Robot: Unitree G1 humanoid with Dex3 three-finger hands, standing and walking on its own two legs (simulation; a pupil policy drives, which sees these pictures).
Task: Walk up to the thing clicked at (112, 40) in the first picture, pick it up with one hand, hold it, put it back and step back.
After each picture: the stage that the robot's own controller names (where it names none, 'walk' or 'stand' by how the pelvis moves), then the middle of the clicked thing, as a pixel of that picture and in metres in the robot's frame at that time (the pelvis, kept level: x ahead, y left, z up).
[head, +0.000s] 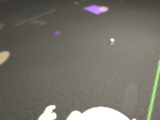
stand; (111, 42) +1.73 -0.45 -0.72
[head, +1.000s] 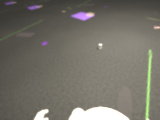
walk; (100, 46) +1.63 -0.03 -0.70
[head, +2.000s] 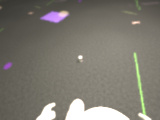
walk; (80, 59) +1.04 +0.28 -0.72
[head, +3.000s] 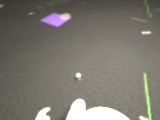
walk; (78, 76) +0.65 +0.26 -0.71
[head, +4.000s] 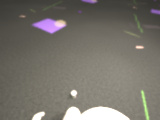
walk; (73, 94) +0.43 +0.18 -0.70
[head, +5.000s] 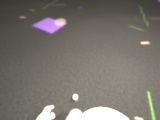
stand; (75, 98) +0.35 +0.19 -0.72
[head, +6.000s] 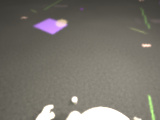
stand; (74, 100) +0.32 +0.19 -0.72
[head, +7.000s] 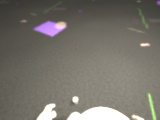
stand; (75, 100) +0.34 +0.20 -0.73
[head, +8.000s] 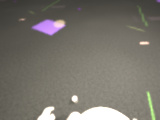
stand; (75, 99) +0.33 +0.21 -0.73
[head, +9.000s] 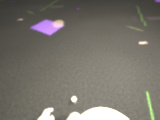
stand; (74, 100) +0.33 +0.21 -0.73
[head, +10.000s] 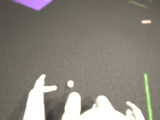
go down; (70, 84) +0.36 +0.21 -0.62
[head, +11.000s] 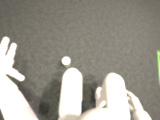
go down; (66, 62) +0.41 +0.23 -0.30
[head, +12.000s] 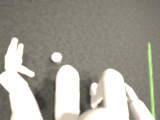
close in; (57, 58) +0.40 +0.25 -0.27
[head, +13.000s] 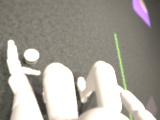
close; (31, 57) +0.39 +0.27 -0.21
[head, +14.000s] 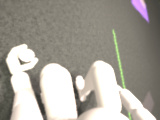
close; (27, 57) +0.38 +0.28 -0.22
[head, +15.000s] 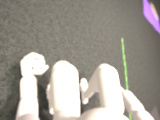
lift; (39, 64) +0.31 +0.27 -0.21
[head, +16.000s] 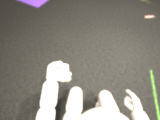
lift; (64, 74) +0.31 +0.19 -0.01
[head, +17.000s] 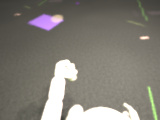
hold; (70, 73) +0.33 +0.16 +0.02
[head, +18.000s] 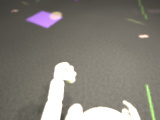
hold; (69, 75) +0.32 +0.17 -0.02
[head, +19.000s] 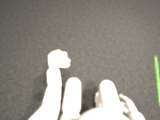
crouch; (64, 61) +0.40 +0.21 -0.09
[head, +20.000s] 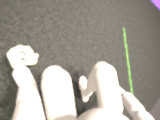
lower; (29, 57) +0.38 +0.29 -0.22
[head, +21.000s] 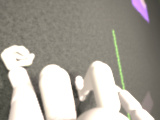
lower; (24, 58) +0.38 +0.30 -0.22
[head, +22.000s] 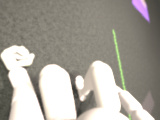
lower; (24, 58) +0.38 +0.30 -0.22
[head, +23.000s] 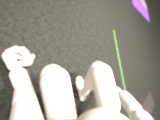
lower; (24, 58) +0.38 +0.30 -0.22
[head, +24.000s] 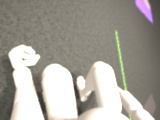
loosen; (28, 57) +0.38 +0.29 -0.22
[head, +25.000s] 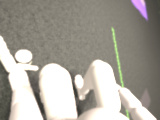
withdraw; (24, 59) +0.37 +0.28 -0.22
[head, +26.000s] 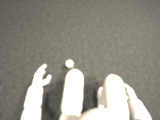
walk; (70, 64) +0.40 +0.22 -0.34
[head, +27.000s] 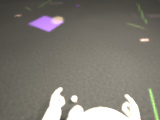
stand; (74, 99) +0.32 +0.18 -0.66
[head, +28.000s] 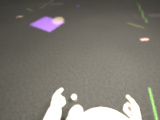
stand; (74, 98) +0.34 +0.20 -0.66
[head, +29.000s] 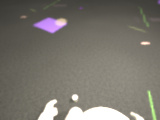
stand; (75, 98) +0.35 +0.19 -0.70
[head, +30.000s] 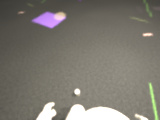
walk; (77, 92) +0.37 +0.19 -0.71
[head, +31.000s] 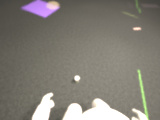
walk; (77, 79) +0.51 +0.14 -0.71
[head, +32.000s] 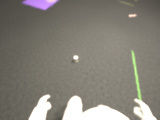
walk; (75, 59) +0.83 +0.26 -0.70
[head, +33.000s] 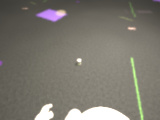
stand; (79, 62) +0.98 +0.22 -0.71
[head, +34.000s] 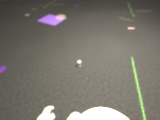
stand; (79, 63) +0.99 +0.24 -0.72
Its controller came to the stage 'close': yes
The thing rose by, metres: 0.70
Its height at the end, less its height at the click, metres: +0.00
